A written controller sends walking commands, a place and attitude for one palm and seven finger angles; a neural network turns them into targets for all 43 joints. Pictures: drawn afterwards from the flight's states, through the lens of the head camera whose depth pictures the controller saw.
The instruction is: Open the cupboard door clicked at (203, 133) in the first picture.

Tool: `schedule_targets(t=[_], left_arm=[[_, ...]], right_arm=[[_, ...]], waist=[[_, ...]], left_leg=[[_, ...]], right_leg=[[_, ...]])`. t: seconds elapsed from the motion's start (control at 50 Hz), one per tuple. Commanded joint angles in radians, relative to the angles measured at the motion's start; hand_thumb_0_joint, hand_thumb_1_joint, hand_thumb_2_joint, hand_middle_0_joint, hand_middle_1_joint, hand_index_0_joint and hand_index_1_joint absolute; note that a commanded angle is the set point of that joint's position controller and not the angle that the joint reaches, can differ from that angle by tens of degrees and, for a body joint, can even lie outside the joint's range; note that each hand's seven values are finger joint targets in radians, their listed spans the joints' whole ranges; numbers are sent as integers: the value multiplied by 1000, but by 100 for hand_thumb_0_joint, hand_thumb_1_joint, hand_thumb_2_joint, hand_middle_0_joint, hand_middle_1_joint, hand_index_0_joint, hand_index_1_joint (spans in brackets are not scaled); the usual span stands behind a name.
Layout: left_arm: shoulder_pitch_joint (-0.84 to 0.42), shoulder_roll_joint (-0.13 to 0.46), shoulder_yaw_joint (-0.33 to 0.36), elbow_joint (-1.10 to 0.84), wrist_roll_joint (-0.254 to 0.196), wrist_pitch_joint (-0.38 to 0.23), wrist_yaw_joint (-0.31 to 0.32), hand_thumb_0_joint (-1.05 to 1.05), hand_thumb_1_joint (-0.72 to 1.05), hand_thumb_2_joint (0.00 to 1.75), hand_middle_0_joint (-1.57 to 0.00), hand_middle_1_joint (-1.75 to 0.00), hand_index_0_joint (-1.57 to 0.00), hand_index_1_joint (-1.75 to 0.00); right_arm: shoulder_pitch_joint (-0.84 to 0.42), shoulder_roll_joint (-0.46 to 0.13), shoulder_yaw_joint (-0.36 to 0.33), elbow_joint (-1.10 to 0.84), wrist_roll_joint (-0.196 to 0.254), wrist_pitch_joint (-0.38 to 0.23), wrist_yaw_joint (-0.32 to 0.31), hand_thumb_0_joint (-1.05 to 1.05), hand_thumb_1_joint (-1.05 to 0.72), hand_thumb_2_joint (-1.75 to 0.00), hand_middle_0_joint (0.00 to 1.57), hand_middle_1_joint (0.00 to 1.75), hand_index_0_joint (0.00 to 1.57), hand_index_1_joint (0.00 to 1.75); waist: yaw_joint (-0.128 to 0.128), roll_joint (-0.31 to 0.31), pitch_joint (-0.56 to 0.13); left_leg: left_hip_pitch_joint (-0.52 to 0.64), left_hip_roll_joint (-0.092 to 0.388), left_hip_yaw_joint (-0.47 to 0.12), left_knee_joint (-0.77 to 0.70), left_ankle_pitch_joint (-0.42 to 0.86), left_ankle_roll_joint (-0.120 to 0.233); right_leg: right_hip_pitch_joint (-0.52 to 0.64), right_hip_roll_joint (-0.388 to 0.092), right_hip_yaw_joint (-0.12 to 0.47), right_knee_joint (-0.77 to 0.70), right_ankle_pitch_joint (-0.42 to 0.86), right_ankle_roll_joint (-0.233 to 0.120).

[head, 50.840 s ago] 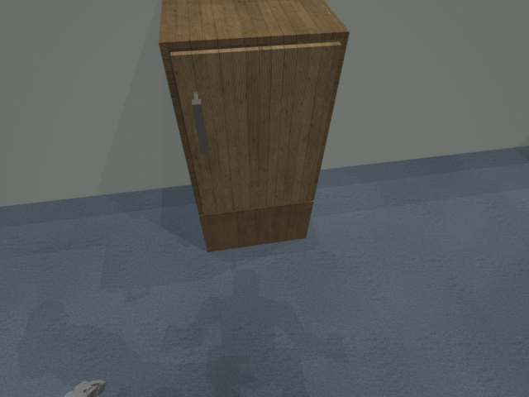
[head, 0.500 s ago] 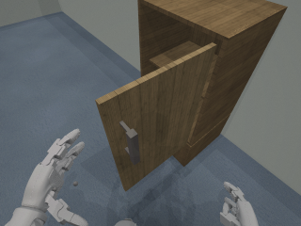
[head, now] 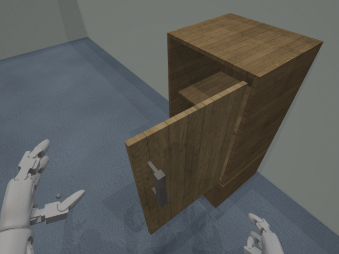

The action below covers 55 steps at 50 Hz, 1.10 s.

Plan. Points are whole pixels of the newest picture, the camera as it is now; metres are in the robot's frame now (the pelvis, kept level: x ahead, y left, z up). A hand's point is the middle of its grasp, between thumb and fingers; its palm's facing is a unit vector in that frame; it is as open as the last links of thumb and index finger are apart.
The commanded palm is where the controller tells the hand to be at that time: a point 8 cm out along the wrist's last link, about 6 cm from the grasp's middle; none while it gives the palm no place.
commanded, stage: draw the hand back to the body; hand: left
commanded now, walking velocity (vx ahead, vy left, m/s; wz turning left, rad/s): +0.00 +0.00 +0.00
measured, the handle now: (156, 184) +0.31 +0.08 -0.04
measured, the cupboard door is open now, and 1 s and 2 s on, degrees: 89 89 89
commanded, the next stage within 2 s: step back with the hand held close in 0.62 s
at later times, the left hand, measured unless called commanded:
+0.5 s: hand (48, 181) +0.19 +0.24 +0.16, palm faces +0.44 -0.81 -0.40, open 7.5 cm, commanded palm +0.14 +0.28 +0.18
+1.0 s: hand (50, 180) +0.19 +0.23 +0.17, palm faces +0.34 -0.79 -0.51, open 7.4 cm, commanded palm +0.13 +0.28 +0.19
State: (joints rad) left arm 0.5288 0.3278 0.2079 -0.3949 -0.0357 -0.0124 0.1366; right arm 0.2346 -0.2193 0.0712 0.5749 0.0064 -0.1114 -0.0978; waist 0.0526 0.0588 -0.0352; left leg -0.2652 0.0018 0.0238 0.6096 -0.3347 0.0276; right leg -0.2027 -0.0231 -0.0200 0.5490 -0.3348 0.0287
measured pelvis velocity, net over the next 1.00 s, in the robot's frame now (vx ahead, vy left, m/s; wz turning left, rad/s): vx -0.02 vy -0.02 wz -0.04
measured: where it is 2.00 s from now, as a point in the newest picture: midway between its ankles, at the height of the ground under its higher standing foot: outside the picture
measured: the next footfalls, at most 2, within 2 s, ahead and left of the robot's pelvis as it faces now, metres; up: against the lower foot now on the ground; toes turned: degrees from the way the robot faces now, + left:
right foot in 1.90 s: -0.22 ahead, -0.13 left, +0.00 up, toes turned +1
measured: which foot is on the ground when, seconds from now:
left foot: down 0.00-1.00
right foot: down 0.00-1.00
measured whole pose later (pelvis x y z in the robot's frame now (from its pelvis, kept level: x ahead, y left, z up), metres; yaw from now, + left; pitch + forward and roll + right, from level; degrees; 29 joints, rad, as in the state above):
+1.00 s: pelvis -0.02 -0.02 +0.01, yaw -2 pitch +0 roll -1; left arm 0.54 0.39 0.38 -0.42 -0.05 -0.14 0.10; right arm 0.15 -0.25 0.00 0.59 0.00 -0.02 -0.08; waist 0.01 0.07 0.01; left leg -0.21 0.03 0.05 0.43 -0.21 0.00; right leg -0.17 0.01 0.01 0.38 -0.21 0.01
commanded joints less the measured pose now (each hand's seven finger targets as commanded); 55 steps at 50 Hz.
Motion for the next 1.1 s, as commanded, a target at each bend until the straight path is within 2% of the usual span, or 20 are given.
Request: schedule_targets(t=[0.0,0.1,0.18,0.22,0.26,0.28,0.4,0.44,0.48,0.56,0.7,0.72,0.74,0.76,0.78,0.8,0.84,0.9,0.98,1.08], left_arm=[[-76,162,145,-232,-5,-78,10,0,51,74,-19,-30,-19,-30],[-116,193,203,-255,-11,-91,6,0,69,81,-19,-30,-19,-30],[-127,208,247,-238,-20,-99,5,0,83,87,-20,-30,-20,-30],[-150,226,274,-252,-23,-107,6,0,90,90,-20,-30,-20,-30],[-101,162,226,-162,-28,-98,-6,0,90,90,-20,-30,-20,-30],[-110,156,216,-164,-29,-97,-11,0,90,90,-20,-30,-20,-30],[-156,204,240,-223,-23,-116,-7,0,90,90,-20,-30,-20,-30],[-162,223,254,-228,-20,-118,-4,0,90,90,-20,-30,-20,-30],[-147,215,252,-218,-23,-119,-3,0,90,90,-20,-30,-20,-30],[-156,203,241,-220,-22,-122,-5,0,90,90,-20,-30,-20,-30],[-134,197,242,-185,-26,-126,-11,0,90,90,-20,-30,-20,-30],[-222,230,254,-268,-25,-139,-9,0,90,90,-20,-30,-20,-30],[-402,391,412,-288,-6,-193,8,0,90,90,-20,-30,-20,-30],[-217,271,330,-174,-13,-193,-5,0,90,90,-20,-30,-20,-30],[-108,229,297,-131,-14,-188,-15,0,90,90,-20,-30,-20,-30],[-82,207,271,-153,-15,-190,-21,0,90,90,-20,-30,-20,-30],[-51,220,281,-190,-13,-198,-19,0,90,90,-20,-30,-20,-30],[-8,241,301,-214,-16,-195,-12,0,90,90,-20,-30,-20,-30],[16,276,338,-238,-20,-190,1,0,90,90,-20,-30,-20,-30],[29,278,338,-262,-20,-194,14,0,90,90,-20,-30,-20,-30]], right_arm=[[-127,-112,-59,-148,-3,-63,-5,0,-90,-90,20,30,20,30],[-141,-114,-66,-132,-5,-59,4,0,-90,-90,20,30,20,30],[-150,-114,-73,-118,-7,-52,6,0,-90,-90,20,30,20,30],[-157,-113,-77,-115,-8,-51,5,0,-90,-90,20,30,20,30],[-159,-112,-79,-105,-7,-42,7,0,-90,-90,20,30,20,30],[-161,-117,-82,-107,-6,-37,11,0,-90,-90,20,30,20,30],[-175,-117,-89,-107,-10,-40,7,0,-90,-90,20,30,20,30],[-178,-116,-87,-101,-11,-44,4,0,-90,-90,20,30,20,30],[-182,-109,-87,-97,-11,-49,1,0,-90,-90,20,30,20,30],[-183,-110,-88,-89,-11,-58,1,0,-90,-90,20,30,20,30],[-185,-110,-95,-85,-10,-57,3,0,-90,-90,20,30,20,30],[-193,-113,-94,-90,-9,-63,3,0,-90,-90,20,30,20,30],[-175,-115,-73,-128,4,-43,4,0,-90,-90,20,30,20,30],[-184,-118,-88,-100,-5,-30,0,0,-90,-90,20,30,20,30],[-173,-127,-98,-109,-6,-16,5,0,-90,-90,20,30,20,30],[-173,-133,-100,-117,-8,-5,9,0,-90,-90,20,30,20,30],[-177,-139,-109,-125,-10,11,7,0,-90,-90,20,30,20,30],[-171,-134,-115,-145,-4,36,3,0,-90,-90,20,30,20,30],[-178,-126,-119,-166,1,58,-6,0,-90,-90,20,30,20,30],[-173,-127,-122,-180,4,67,-10,0,-90,-90,20,30,20,30]], waist=[[5,12,-56],[12,41,-46],[15,3,-34],[18,22,-50],[10,-17,10],[10,-15,15],[17,-3,-44],[18,13,-34],[18,-1,-26],[13,29,-5],[17,-25,-1],[14,-1,-27],[-30,44,90],[-33,-42,56],[-34,-66,20],[-37,-60,0],[-35,-14,-69],[-38,-39,-137],[-34,-41,-155],[-36,-9,-123]], left_leg=[[119,33,-31,-169,336,-22],[154,34,-22,-204,375,-26],[168,32,-11,-218,377,-23],[186,27,-2,-219,365,-19],[179,31,2,-228,356,-16],[179,30,5,-232,340,-15],[211,20,10,-236,314,-8],[203,17,9,-237,313,-11],[213,17,15,-234,315,-8],[215,17,16,-237,316,-11],[222,19,22,-243,302,-6],[231,15,18,-241,296,-6],[146,21,0,-225,199,-1],[141,26,-9,-193,212,3],[164,26,1,-180,239,5],[159,31,2,-184,266,2],[172,40,9,-193,355,1],[182,56,11,-188,466,-3],[157,65,5,-192,505,-7],[87,71,-5,-210,411,-4]], right_leg=[[35,22,-34,-111,257,-46],[77,25,-28,-147,289,-46],[100,27,-28,-170,316,-45],[107,26,-22,-181,323,-44],[89,27,-24,-195,320,-41],[88,27,-21,-202,311,-39],[113,26,-9,-217,304,-39],[122,26,-8,-223,306,-43],[109,26,-5,-227,314,-39],[101,27,-4,-233,313,-39],[94,29,-2,-246,301,-32],[100,28,3,-249,293,-33],[0,-13,73,-296,310,-37],[-19,-30,82,-294,347,-39],[-17,-35,84,-289,381,-39],[-8,-39,75,-275,401,-37],[27,-39,51,-232,470,-32],[52,-30,41,-188,550,-24],[61,-22,31,-150,560,-20],[41,-14,45,-138,467,-18]])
